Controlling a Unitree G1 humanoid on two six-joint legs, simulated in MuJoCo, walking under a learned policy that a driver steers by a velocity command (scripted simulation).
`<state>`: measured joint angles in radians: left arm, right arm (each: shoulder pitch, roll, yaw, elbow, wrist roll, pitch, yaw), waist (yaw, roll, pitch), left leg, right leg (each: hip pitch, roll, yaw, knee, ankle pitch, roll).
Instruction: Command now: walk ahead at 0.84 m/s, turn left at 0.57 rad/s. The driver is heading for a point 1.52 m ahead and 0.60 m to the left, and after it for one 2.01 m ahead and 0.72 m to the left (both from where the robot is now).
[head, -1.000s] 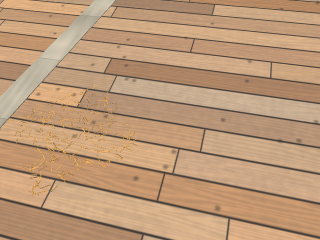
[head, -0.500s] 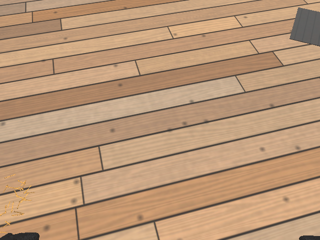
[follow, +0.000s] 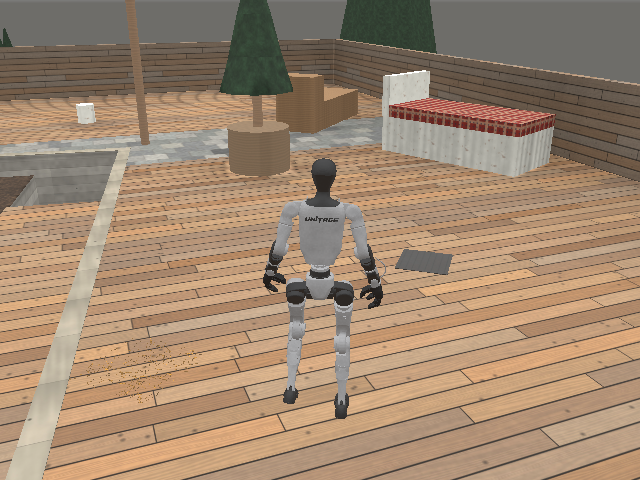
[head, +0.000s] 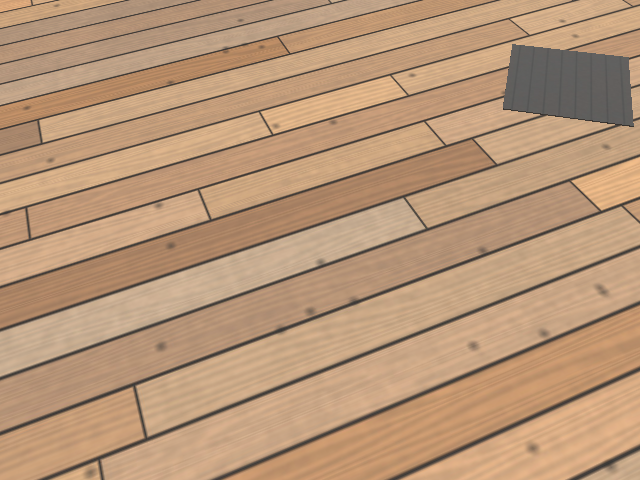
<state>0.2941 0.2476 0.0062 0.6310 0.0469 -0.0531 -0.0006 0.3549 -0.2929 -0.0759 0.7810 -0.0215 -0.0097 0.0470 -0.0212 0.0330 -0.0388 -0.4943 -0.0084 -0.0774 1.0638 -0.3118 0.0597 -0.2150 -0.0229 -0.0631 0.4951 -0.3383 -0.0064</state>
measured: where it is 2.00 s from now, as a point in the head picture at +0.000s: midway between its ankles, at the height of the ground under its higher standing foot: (61, 176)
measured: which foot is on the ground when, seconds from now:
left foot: up 0.00-0.32, down 0.34-0.76, up 0.78-1.00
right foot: down 0.00-0.34, up 0.36-0.74, down 0.76-1.00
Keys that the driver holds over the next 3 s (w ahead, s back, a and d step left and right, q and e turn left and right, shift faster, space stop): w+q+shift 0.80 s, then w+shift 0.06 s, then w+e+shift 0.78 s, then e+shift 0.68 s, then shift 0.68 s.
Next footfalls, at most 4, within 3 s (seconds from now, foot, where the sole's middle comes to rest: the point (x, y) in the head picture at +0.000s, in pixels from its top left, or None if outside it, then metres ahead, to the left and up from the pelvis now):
0.34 left None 0.38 0.12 -0.77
0.76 right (258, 341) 0.85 0.19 -0.77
1.16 left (81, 328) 0.91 0.64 -0.77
1.60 right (82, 202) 1.36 0.74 -0.77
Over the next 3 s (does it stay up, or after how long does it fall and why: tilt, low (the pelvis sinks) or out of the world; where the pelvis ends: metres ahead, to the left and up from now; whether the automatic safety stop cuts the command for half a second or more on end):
stays up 1.53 0.84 0.00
